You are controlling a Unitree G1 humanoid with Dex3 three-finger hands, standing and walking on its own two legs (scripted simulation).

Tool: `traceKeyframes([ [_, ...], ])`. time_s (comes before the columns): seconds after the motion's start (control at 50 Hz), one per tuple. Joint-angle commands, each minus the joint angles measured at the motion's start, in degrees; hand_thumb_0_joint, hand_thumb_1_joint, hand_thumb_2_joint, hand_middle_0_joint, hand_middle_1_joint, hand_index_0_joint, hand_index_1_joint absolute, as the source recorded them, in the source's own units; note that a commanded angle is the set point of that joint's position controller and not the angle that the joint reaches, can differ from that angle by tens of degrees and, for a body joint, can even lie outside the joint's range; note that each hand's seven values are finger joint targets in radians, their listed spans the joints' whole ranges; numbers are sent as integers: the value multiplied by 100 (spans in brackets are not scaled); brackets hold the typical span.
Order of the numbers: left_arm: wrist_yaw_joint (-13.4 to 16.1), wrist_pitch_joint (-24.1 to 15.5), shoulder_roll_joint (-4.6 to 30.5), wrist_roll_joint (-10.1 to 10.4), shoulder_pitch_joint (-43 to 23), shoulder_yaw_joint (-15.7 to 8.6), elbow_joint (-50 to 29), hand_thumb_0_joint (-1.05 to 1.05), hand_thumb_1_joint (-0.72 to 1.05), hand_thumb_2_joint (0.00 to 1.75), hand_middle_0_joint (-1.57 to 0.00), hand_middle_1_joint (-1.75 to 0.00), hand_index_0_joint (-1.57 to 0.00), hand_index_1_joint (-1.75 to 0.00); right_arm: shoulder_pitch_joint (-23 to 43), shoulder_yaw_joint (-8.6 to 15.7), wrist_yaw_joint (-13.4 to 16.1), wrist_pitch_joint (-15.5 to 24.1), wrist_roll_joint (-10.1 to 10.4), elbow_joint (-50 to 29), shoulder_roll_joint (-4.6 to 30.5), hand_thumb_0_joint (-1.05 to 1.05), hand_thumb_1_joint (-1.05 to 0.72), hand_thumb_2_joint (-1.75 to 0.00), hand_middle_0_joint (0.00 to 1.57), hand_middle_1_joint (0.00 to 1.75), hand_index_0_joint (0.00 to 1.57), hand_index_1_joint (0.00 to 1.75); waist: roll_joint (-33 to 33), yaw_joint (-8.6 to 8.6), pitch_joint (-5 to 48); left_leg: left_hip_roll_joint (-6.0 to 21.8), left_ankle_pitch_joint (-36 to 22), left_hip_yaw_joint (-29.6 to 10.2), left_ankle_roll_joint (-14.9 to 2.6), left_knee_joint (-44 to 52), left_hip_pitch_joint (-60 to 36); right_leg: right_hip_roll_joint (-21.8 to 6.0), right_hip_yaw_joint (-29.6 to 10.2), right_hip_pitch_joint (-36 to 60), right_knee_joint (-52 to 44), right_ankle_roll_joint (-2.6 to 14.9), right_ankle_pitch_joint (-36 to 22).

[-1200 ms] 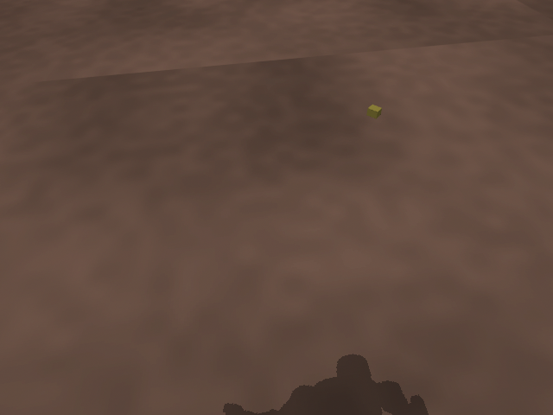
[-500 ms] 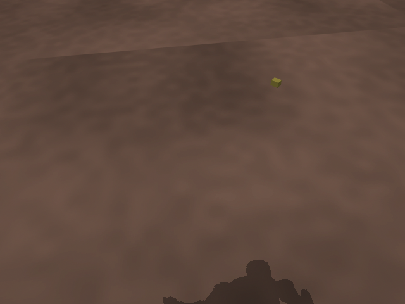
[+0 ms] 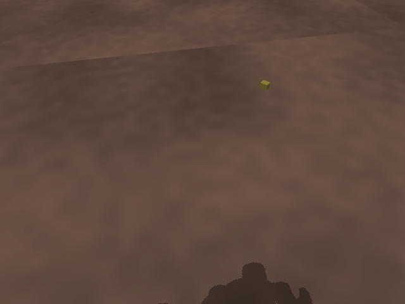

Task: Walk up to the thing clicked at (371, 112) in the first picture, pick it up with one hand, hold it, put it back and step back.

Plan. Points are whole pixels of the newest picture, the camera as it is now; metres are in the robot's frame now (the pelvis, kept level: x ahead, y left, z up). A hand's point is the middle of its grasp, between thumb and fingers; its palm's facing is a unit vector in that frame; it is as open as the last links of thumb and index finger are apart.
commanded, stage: walk up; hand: left
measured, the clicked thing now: (264, 85) +1.95 -0.56 -0.75
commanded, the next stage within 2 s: none
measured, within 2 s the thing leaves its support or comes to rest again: neither
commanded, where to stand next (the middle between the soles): +1.49 -0.58 m, yaw -21 degrees
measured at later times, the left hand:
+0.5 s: hand (153, 262) +0.26 +0.14 -0.13, palm faces -0.18 -0.92 -0.36, open 7.4 cm
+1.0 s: hand (198, 140) +0.66 +0.03 -0.13, palm faces -0.43 -0.83 -0.36, open 7.4 cm
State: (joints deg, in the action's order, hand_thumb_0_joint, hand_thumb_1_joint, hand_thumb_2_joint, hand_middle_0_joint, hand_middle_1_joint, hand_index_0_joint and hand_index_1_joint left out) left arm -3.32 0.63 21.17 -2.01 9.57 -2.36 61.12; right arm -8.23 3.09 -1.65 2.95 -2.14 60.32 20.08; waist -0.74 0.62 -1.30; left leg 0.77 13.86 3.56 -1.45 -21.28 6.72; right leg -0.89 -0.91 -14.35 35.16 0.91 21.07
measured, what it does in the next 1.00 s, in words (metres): walks ahead, turning right: right foot, then left foot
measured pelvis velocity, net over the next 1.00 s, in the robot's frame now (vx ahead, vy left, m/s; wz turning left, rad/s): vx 0.43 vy -0.18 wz -0.35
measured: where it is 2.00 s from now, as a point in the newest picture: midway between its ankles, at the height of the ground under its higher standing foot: (268, 182)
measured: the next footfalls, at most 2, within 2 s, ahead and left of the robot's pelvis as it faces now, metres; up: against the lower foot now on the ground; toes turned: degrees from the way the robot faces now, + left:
right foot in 0.26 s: +0.18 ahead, -0.24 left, +0.00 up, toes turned -14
left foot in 0.68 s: +0.45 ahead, -0.02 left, +0.00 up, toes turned -8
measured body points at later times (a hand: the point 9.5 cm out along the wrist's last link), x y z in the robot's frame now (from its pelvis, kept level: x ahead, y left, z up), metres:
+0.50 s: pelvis +0.16 -0.12 -0.01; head +0.16 -0.14 +0.44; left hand +0.27 +0.19 -0.11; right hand +0.20 -0.46 -0.12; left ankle +0.26 +0.01 -0.69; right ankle +0.14 -0.23 -0.74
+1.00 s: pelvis +0.43 -0.18 -0.01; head +0.45 -0.18 +0.44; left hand +0.68 +0.07 -0.10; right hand +0.31 -0.49 -0.12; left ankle +0.41 -0.02 -0.74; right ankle +0.52 -0.36 -0.72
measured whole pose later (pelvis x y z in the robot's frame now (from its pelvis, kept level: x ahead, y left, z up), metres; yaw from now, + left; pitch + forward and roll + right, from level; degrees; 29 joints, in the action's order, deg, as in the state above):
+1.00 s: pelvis +0.43 -0.18 -0.01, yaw -20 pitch -2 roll +2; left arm -6.3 -2.5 25.8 -0.3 8.1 -2.9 50.5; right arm -21.9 3.7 -3.3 5.7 -1.1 51.5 24.7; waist -2.4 -4.0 -3.7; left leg 4.2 18.8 11.5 2.0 -23.6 2.2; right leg -5.4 0.2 -31.0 38.8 1.1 9.1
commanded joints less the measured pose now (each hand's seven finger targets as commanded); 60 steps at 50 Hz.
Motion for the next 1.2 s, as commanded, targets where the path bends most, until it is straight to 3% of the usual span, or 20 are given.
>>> traceKeyframes([
  [0.0,-224,-236,1418,-24,-1095,-424,-1121,0,90,90,-20,-30,-20,-30,-274,613,115,329,18,-649,2113,0,-90,-90,20,30,20,30,331,-405,-235,2390,2740,-2230,-1144,1563,-677,-767,-654,-2778,1976,22,113],
  [0.18,-486,-222,1368,11,-438,-541,-1010,0,90,90,-20,-30,-20,-30,206,627,-51,315,-66,-949,2103,0,-90,-90,20,30,20,30,773,-27,-264,1473,1688,151,-690,691,570,-445,682,-337,275,-92,-707],
  [0.22,-372,-288,1521,-8,492,-636,-742,0,90,90,-20,-30,-20,-30,306,552,-41,238,-26,-994,2015,0,-90,-90,20,30,20,30,74,505,123,1210,905,566,-555,-1019,1059,-131,855,920,-185,30,-656],
  [0.24,-242,-369,1878,-7,1468,-803,-465,0,90,90,-20,-30,-20,-30,143,404,-52,197,-38,-1029,1648,0,-90,-90,20,30,20,30,-1191,990,542,686,552,834,-356,-3121,1842,3,507,2118,-561,196,176],
  [0.26,-124,-420,2599,-8,1951,-947,-543,0,90,90,-20,-30,-20,-30,269,204,-74,237,101,-1397,1119,0,-90,-90,20,30,20,30,-2809,1117,347,-207,1959,674,6,-4672,3658,-1464,-2635,2406,-2125,740,1831],
  [0.28,-128,-426,2786,147,1434,-903,-765,0,90,90,-20,-30,-20,-30,433,299,-59,222,77,-1448,1626,0,-90,-90,20,30,20,30,-1716,841,142,178,1841,-331,76,-5057,3579,-2239,-4443,1532,-2980,1294,2993],
  [0.4,-24,-551,1949,217,217,-615,-1227,0,90,90,-20,-30,-20,-30,-478,422,-256,139,101,-943,1803,0,-90,-90,20,30,20,30,-793,-28,-316,805,217,-426,71,-3566,2456,-1153,-1537,113,-2541,933,1270],
  [0.62,-28,-625,1814,113,87,-508,-1599,0,90,90,-20,-30,-20,-30,-872,608,-259,309,42,-1179,1647,0,-90,-90,20,30,20,30,37,-473,-53,285,-325,309,90,-1092,-220,-829,-495,-925,-903,807,-532],
  [0.64,-32,-623,1555,108,388,-422,-1590,0,90,90,-20,-30,-20,-30,-1587,694,-189,365,15,-996,1840,0,-90,-90,20,30,20,30,842,-781,470,265,311,103,-160,-757,-1354,-424,-125,-1241,851,634,-1546],
  [0.66,4,-618,1033,161,574,-275,-1634,0,90,90,-20,-30,-20,-30,-2344,820,-86,434,-114,-931,2217,0,-90,-90,20,30,20,30,1982,-1003,833,1519,1727,-1857,-507,-96,-2050,174,23,-2210,2852,321,-515],
  [0.68,66,-615,1172,212,765,-259,-1648,0,90,90,-20,-30,-20,-30,-1893,839,-61,456,24,-1163,2577,0,-90,-90,20,30,20,30,1762,-706,700,2650,2540,-4380,-1015,1150,-1821,648,-320,-3014,3587,273,702],
  [0.7,132,-625,1608,137,592,-265,-1580,0,90,90,-20,-30,-20,-30,-1376,859,-74,440,183,-1274,2576,0,-90,-90,20,30,20,30,1046,-509,444,2804,2527,-4468,-1248,1288,-1107,166,-787,-2875,3947,319,500],
  [0.76,2,-626,1674,255,491,-339,-1321,0,90,90,-20,-30,-20,-30,-953,560,-40,483,188,-1406,1911,0,-90,-90,20,30,20,30,668,-292,-72,1846,625,-1656,-943,758,-390,-451,-604,-2515,3011,131,-303],
  [0.82,-150,-511,1444,248,253,-324,-1389,0,90,90,-20,-30,-20,-30,-978,495,-47,514,139,-1384,1912,0,-90,-90,20,30,20,30,916,-242,-226,1668,-602,-651,-991,899,107,-470,-323,-1970,1947,-97,-423],
  [0.98,-303,-440,1240,171,-515,-370,-1497,0,90,90,-20,-30,-20,-30,-930,512,-61,400,174,-1442,2068,0,-90,-90,20,30,20,30,768,-218,-63,1566,-489,102,-760,545,255,-266,491,-605,-45,81,-1680],
  [1.04,-186,-484,1553,166,591,-542,-1158,0,90,90,-20,-30,-20,-30,-839,400,-22,339,157,-1462,1864,0,-90,-90,20,30,20,30,-133,532,446,1209,-1335,479,-488,-1528,800,-36,456,1254,-317,250,-1280],
  [1.06,-89,-526,1939,126,1296,-717,-1036,0,90,90,-20,-30,-20,-30,-1229,273,-29,318,147,-1447,1504,0,-90,-90,20,30,20,30,-1199,806,873,687,-756,633,-335,-3257,1619,-307,-282,2301,-742,354,34],
  [1.08,-10,-572,2523,187,1456,-814,-1156,0,90,90,-20,-30,-20,-30,-1589,174,-39,313,239,-1574,1242,0,-90,-90,20,30,20,30,-2078,663,1146,8,1393,418,-42,-4610,2866,-2040,-3449,2918,-1814,971,830],
  [1.1,4,-555,2533,306,1165,-779,-1239,0,90,90,-20,-30,-20,-30,-1194,314,26,250,211,-1453,1829,0,-90,-90,20,30,20,30,-1194,652,899,296,1468,-350,-48,-5079,3134,-2275,-4140,2362,-2156,1336,1380],
  [1.18,101,-622,1816,315,257,-547,-1430,0,90,90,-20,-30,-20,-30,-1362,271,-36,149,249,-1086,1639,0,-90,-90,20,30,20,30,-744,-12,-81,758,259,-679,-80,-4296,2511,-1295,-1599,484,-2154,853,-135],
])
